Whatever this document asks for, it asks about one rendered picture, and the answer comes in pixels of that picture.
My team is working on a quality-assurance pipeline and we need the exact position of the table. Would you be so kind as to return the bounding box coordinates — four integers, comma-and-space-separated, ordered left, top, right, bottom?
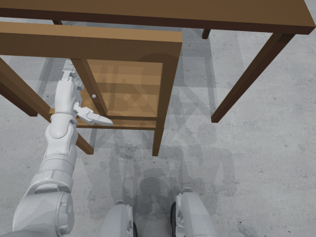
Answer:
0, 0, 316, 123

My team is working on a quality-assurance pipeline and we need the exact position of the left robot forearm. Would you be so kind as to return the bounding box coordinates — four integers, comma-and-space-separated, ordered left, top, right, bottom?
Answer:
12, 113, 78, 232

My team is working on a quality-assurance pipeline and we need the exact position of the robot left hand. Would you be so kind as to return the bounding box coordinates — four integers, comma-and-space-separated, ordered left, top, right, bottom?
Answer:
54, 59, 113, 126

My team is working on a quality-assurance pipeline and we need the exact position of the robot right foot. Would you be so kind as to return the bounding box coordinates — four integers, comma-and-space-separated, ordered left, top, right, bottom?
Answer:
170, 202, 185, 237

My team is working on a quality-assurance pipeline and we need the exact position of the robot right hand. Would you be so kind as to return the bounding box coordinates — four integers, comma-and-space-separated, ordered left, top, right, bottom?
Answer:
237, 224, 259, 237

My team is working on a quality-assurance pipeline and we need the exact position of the robot right shin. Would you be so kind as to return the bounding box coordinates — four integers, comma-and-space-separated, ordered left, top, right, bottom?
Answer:
175, 188, 193, 237

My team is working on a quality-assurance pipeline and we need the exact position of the chair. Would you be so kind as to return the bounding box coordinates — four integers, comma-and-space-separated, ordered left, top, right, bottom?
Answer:
0, 21, 183, 157

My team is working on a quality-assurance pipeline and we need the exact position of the left robot upper arm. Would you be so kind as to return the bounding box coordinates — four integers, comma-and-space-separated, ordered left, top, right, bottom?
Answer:
0, 191, 75, 237

